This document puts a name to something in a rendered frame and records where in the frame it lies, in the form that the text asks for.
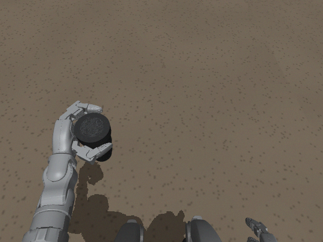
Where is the cup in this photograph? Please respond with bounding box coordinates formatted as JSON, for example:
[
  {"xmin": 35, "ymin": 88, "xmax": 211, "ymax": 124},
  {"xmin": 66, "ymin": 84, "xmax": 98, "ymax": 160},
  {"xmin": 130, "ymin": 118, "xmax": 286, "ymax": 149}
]
[{"xmin": 74, "ymin": 113, "xmax": 113, "ymax": 162}]

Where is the left robot hand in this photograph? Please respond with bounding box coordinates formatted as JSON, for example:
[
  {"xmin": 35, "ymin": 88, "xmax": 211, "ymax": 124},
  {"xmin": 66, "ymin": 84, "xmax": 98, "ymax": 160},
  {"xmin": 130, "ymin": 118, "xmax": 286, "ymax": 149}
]
[{"xmin": 52, "ymin": 101, "xmax": 113, "ymax": 165}]

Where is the right robot hand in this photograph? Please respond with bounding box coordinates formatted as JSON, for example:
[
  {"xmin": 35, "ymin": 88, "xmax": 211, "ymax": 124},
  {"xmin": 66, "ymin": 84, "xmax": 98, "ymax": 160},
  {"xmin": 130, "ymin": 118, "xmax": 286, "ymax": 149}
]
[{"xmin": 245, "ymin": 218, "xmax": 278, "ymax": 242}]

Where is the left robot arm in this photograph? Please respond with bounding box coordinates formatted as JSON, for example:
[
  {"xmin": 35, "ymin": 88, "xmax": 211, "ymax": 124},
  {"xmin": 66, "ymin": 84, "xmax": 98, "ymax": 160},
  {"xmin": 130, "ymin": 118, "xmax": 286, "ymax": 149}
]
[{"xmin": 22, "ymin": 153, "xmax": 78, "ymax": 242}]

